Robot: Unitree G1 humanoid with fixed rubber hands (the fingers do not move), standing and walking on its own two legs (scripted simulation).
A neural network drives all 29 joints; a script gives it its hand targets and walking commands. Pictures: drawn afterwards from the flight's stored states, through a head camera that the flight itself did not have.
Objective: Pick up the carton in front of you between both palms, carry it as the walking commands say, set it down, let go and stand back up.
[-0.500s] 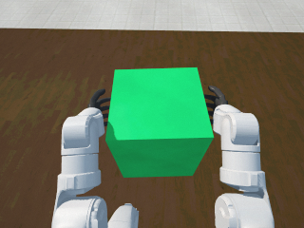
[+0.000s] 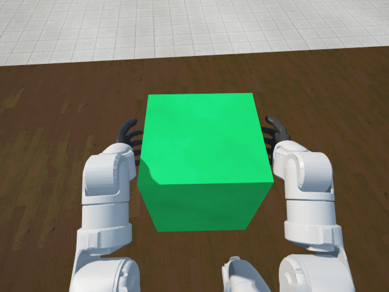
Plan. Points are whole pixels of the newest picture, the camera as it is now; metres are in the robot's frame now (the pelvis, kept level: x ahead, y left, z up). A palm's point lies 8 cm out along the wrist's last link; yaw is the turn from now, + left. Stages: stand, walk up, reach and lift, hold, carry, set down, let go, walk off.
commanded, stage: carry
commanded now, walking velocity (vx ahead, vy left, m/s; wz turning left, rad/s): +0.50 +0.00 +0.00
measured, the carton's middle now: (200, 168) +0.36 -0.02 +0.01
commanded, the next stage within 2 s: none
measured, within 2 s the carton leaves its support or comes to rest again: neither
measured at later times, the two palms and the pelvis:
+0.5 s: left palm (130, 68) +0.64 +0.14 +0.07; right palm (239, 57) +0.67 -0.16 +0.06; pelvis +0.30 -0.04 -0.03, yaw +2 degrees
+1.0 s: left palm (136, 22) +0.95 +0.15 +0.02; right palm (221, 21) +0.94 -0.15 +0.03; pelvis +0.60 +0.02 -0.06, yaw +0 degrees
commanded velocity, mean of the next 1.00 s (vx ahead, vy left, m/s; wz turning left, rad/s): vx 0.50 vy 0.00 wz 0.00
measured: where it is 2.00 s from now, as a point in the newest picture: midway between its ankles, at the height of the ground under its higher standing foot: (184, 129)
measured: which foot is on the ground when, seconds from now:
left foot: down 0.00-0.26, up 0.28-0.74, down 0.76-1.00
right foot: up 0.00-0.22, down 0.24-0.76, up 0.78-1.00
